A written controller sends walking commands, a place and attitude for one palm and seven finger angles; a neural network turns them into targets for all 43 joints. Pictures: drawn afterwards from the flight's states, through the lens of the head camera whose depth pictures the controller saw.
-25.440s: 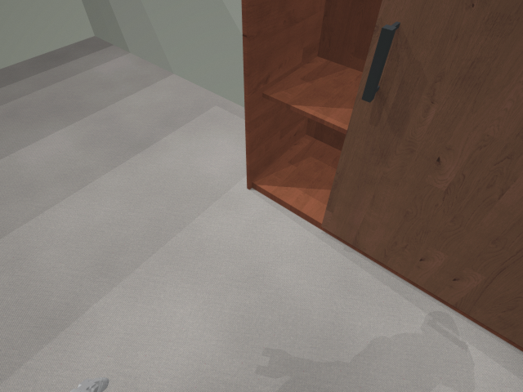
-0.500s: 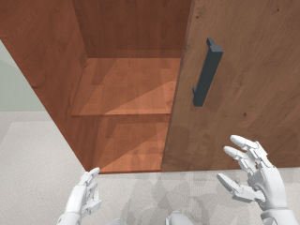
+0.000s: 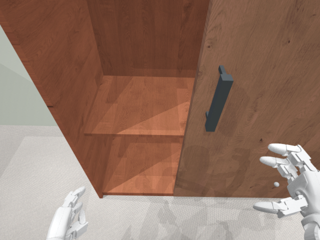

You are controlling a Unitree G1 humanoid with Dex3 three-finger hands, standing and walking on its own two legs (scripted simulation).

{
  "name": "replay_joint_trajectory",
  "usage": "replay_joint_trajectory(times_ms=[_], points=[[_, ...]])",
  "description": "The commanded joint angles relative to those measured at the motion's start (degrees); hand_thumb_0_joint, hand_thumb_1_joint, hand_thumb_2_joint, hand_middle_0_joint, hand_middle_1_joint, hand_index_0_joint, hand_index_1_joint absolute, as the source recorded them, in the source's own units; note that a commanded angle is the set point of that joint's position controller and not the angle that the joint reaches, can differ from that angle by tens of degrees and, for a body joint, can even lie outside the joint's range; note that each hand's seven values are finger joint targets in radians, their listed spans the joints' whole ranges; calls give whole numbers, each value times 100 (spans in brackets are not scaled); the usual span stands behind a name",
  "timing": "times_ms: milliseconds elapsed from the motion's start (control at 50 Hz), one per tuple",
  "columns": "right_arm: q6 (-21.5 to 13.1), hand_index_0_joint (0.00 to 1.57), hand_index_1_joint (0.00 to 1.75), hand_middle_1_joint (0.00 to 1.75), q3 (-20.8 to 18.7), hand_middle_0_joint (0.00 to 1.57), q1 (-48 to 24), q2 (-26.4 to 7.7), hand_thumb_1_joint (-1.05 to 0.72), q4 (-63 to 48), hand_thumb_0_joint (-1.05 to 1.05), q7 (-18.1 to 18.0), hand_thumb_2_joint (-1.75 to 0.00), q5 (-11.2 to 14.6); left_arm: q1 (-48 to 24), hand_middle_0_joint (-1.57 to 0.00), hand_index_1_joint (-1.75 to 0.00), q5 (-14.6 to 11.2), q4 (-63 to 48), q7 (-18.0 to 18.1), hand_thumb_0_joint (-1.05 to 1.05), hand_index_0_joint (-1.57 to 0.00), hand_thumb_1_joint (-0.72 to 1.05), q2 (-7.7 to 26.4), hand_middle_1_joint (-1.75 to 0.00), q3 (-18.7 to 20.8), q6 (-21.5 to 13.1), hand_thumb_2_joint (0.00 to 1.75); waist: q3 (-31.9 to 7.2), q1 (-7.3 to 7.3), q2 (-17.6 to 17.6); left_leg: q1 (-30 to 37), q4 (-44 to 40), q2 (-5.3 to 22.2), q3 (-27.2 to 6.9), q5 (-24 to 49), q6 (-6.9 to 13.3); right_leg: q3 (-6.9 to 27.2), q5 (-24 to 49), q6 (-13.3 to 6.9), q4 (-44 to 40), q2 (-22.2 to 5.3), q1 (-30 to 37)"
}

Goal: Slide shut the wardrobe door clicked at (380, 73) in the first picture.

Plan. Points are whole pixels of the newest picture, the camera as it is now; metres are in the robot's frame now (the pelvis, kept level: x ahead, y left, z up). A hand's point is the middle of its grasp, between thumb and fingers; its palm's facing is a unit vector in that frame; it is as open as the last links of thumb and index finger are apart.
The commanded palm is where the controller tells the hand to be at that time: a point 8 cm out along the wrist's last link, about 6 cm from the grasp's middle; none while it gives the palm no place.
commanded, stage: raise the hand with hooked fingers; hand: right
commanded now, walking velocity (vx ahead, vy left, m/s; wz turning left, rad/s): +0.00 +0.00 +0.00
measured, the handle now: (215, 100) +0.46 -0.12 +0.12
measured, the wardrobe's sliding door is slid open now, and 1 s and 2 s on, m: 0.43 0.43 0.43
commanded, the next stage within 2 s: move the hooked fingers beside the handle in 0.92 s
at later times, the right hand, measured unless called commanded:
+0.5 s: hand (313, 154) +0.28 -0.28 +0.15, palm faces +0.03 +1.00 -0.08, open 14.0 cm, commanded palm +0.24 -0.32 +0.14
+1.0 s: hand (302, 156) +0.28 -0.27 +0.14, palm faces +0.03 +1.00 -0.06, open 14.0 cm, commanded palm +0.25 -0.31 +0.14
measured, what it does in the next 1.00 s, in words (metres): stands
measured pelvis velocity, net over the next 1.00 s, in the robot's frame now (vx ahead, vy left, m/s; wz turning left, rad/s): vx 0.00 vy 0.00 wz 0.01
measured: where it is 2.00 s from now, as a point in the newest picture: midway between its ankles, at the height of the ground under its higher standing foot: outside the picture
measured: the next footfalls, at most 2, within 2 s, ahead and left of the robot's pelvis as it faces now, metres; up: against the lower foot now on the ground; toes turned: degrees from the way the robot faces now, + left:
none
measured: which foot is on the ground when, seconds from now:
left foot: down 0.00-1.00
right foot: down 0.00-1.00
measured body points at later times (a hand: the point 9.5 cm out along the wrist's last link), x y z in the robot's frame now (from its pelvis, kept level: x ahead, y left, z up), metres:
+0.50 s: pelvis +0.00 +0.00 +0.02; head +0.00 +0.00 +0.47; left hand +0.17 +0.23 -0.06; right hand +0.27 -0.34 +0.16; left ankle +0.00 +0.11 -0.71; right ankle +0.03 -0.10 -0.71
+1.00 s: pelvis +0.00 +0.00 +0.02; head +0.00 +0.02 +0.47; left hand +0.17 +0.24 -0.06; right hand +0.27 -0.32 +0.15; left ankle +0.00 +0.11 -0.71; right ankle +0.03 -0.10 -0.71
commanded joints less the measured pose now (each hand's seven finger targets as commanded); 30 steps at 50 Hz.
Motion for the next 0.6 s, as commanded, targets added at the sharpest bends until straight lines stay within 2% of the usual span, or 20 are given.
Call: replay_joint_trajectory(times_ms=[0, 20, 40, 80, 120, 240, 280, 320, 340, 360, 400, 420, 440, 460, 500, 540, 580], points=[[-195, 30, 120, 120, -694, 30, -1136, -1209, 50, -1059, 0, 130, -30, 172, -473, -20, -30, -19, -824, 60, 0, -20, 90, 669, -30, 180, -349, 90, -709, -52, -253, 115, -793, -149, -164, 1094, 57, 385, 994, -25, -1011, 88, 1064], [-131, 30, 120, 120, -736, 30, -1270, -1273, 50, -1060, 0, 185, -30, 193, -479, -20, -30, -19, -826, 70, 0, -20, 90, 682, -30, 171, -341, 90, -746, -39, -276, 145, -831, -143, -170, 1136, 50, 388, 1010, -32, -1038, 102, 1126], [-48, 30, 120, 120, -870, 30, -1332, -1415, 50, -927, 0, 221, -30, 179, -478, -20, -30, -4, -786, 82, 0, -20, 90, 698, -30, 154, -324, 90, -724, -86, -316, 230, -879, -156, -192, 1224, 70, 372, 1110, -41, -1042, 100, 1137], [87, 30, 120, 120, -803, 30, -1588, -1357, 50, -796, 0, 336, -30, 213, -501, -20, -30, -36, -782, 106, 0, -20, 90, 682, -30, 125, -295, 90, -650, -42, -162, 236, -954, -170, -151, 1182, 57, 410, 1050, -27, -1156, 86, 1224], [207, 30, 120, 120, -927, 30, -1837, -1508, 50, -695, 0, 436, -30, 247, -539, -20, -30, -35, -793, 138, 0, -20, 90, 695, -30, 97, -275, 90, -664, -59, -141, 296, -1030, -166, -167, 1149, 51, 420, 996, -33, -1228, 94, 1274], [354, 30, 120, 120, -1170, 30, -2476, -1860, 50, -538, 0, 640, -30, 247, -581, -20, -30, -30, -747, 186, 0, -20, 90, 687, -30, 34, -266, 90, -776, -109, -356, 522, -1239, -190, -200, 1219, 88, 425, 1153, -45, -1383, 102, 1588], [432, 30, 120, 120, -1252, 30, -2584, -1936, 50, -245, 0, 715, -30, 274, -544, -20, -30, -35, -722, 197, 0, -20, 90, 689, -30, 22, -237, 90, -728, -81, -120, 547, -1306, -198, -181, 1218, 76, 448, 1117, -48, -1473, 93, 1595], [500, 30, 120, 120, -1258, 30, -2776, -2004, 50, -81, 0, 816, -30, 287, -565, -20, -30, -55, -712, 212, 0, -20, 90, 704, -30, 7, -208, 90, -611, -68, -216, 509, -1383, -190, -202, 1122, 75, 449, 1008, -49, -1539, 97, 1602], [511, 30, 120, 120, -1395, 30, -2881, -2166, 50, -52, 0, 833, -30, 277, -569, -20, -30, -37, -701, 214, 0, -20, 90, 718, -30, 0, -197, 90, -642, -116, -289, 602, -1420, -190, -229, 1123, 92, 427, 1029, -52, -1534, 112, 1600], [532, 30, 120, 120, -1392, 30, -2987, -2186, 50, -9, 0, 864, -30, 280, -562, -20, -30, -47, -709, 216, 0, -20, 90, 713, -30, -3, -192, 90, -654, -87, -243, 633, -1426, -190, -209, 1191, 94, 445, 1088, -54, -1570, 108, 1645], [541, 30, 120, 120, -1501, 30, -3135, -2346, 50, -32, 0, 916, -30, 277, -552, -20, -30, -50, -721, 217, 0, -20, 90, 728, -30, 13, -197, 90, -849, -114, -427, 712, -1443, -184, -220, 1285, 99, 441, 1204, -51, -1591, 114, 1824], [570, 30, 120, 120, -1420, 30, -2995, -2225, 50, 98, 0, 956, -30, 287, -538, -20, -30, -45, -741, 205, 0, -20, 90, 713, -30, 4, -197, 90, -828, -115, -381, 726, -1439, -184, -204, 1360, 104, 449, 1283, -47, -1608, 114, 1841], [608, 30, 120, 120, -1416, 30, -2788, -2158, 50, 269, 0, 985, -30, 303, -511, -20, -30, -32, -728, 185, 0, -20, 90, 713, -30, 11, -188, 90, -760, -136, -187, 754, -1483, -196, -238, 1459, 99, 392, 1329, -77, -1560, 124, 1744], [639, 30, 120, 120, -1293, 30, -2725, -2002, 50, 348, 0, 1028, -30, 344, -496, -20, -30, -52, -715, 163, 0, -20, 90, 723, -30, 21, -180, 90, -698, -101, -156, 714, -1478, -180, -225, 1485, 86, 375, 1306, -73, -1567, 128, 1681], [671, 30, 120, 120, -1262, 30, -2684, -1986, 50, 424, 0, 1064, -30, 358, -502, -20, -30, -72, -741, 135, 0, -20, 90, 758, -30, 52, -165, 90, -545, -97, 9, 602, -1500, -183, -226, 1313, 74, 396, 1135, -74, -1613, 111, 1601], [635, 30, 120, 120, -1393, 30, -2735, -2138, 50, 174, 0, 1016, -30, 347, -514, -20, -30, -55, -766, 116, 0, -20, 90, 765, -30, 62, -173, 90, -718, -154, -217, 717, -1483, -178, -265, 1424, 96, 345, 1281, -82, -1559, 130, 1693], [580, 30, 120, 120, -1450, 30, -2823, -2207, 50, -45, 0, 917, -30, 311, -499, -20, -30, -55, -787, 113, 0, -20, 90, 748, -30, 78, -185, 90, -804, -147, -356, 724, -1473, -186, -228, 1370, 95, 368, 1289, -65, -1612, 119, 1780]])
